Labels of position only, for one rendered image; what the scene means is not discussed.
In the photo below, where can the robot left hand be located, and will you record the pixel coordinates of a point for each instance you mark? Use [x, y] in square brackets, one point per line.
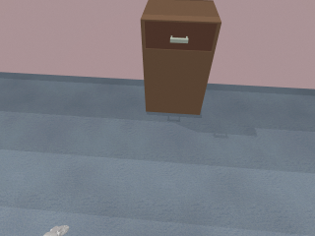
[57, 231]

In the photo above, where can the cabinet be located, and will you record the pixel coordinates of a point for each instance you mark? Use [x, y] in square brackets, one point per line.
[175, 80]

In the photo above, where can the drawer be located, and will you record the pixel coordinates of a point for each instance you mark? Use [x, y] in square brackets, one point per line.
[200, 35]

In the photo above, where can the handle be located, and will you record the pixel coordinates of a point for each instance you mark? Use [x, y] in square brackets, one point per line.
[179, 39]

